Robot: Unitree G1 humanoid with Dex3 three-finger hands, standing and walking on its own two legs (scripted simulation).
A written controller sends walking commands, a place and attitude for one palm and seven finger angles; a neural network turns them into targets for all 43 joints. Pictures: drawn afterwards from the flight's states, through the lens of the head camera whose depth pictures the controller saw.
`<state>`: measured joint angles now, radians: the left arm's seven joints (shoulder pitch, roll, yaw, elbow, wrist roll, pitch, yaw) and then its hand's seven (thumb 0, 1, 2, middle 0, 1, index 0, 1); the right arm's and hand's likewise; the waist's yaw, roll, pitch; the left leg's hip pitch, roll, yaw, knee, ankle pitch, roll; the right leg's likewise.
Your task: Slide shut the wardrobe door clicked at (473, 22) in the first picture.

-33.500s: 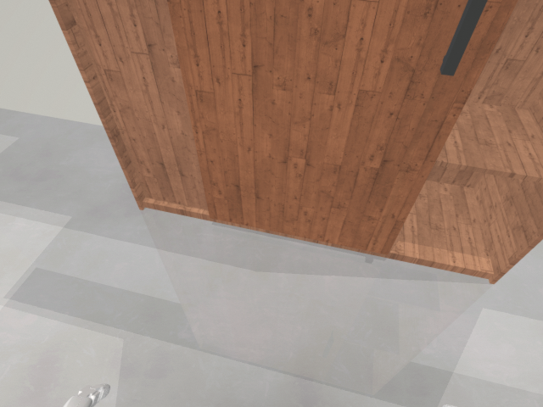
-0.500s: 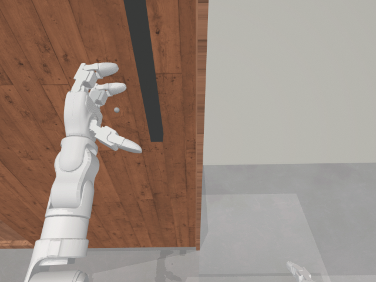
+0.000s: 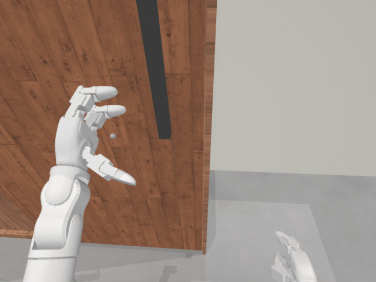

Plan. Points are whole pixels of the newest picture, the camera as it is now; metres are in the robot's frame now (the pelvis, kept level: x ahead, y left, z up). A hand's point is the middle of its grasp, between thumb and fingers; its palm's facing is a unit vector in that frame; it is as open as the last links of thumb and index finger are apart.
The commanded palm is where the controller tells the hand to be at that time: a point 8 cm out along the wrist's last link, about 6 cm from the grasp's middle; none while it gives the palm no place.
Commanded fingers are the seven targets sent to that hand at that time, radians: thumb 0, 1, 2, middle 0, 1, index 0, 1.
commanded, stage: draw the hand back to the body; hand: left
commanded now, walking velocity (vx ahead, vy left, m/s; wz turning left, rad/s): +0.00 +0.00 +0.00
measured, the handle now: (159, 70) +0.45 +0.11 +0.27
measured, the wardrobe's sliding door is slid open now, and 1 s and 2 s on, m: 0.00 0.00 0.00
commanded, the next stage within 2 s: step back with the hand held close in 1.66 s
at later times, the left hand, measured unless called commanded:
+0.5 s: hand (92, 160) +0.25 +0.19 +0.20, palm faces +0.12 -0.99 -0.03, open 14.7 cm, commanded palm +0.22 +0.24 +0.21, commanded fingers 0.00 -0.48 0.23 -0.25 -1.11 -0.25 -1.11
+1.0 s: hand (53, 183) +0.22 +0.26 +0.17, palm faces +0.40 -0.86 -0.31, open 11.6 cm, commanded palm +0.17 +0.30 +0.18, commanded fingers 0.00 0.43 0.67 -0.22 -0.58 -0.22 -0.58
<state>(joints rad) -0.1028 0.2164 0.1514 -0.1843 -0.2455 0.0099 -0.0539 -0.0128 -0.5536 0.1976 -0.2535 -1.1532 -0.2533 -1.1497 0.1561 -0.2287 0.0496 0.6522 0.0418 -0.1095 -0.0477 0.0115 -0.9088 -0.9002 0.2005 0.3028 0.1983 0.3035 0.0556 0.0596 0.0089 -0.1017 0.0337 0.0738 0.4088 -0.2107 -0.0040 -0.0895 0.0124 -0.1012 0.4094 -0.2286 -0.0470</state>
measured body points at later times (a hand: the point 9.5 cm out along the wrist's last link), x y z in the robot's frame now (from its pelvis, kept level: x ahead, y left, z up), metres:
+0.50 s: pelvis +0.00 +0.00 +0.00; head -0.06 -0.03 +0.44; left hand +0.24 +0.25 +0.20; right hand +0.23 -0.22 -0.06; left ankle +0.01 +0.12 -0.74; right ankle +0.01 -0.08 -0.74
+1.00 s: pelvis +0.00 +0.02 +0.00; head -0.02 +0.00 +0.45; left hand +0.19 +0.30 +0.19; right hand +0.17 -0.20 -0.10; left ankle +0.01 +0.12 -0.74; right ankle +0.01 -0.08 -0.74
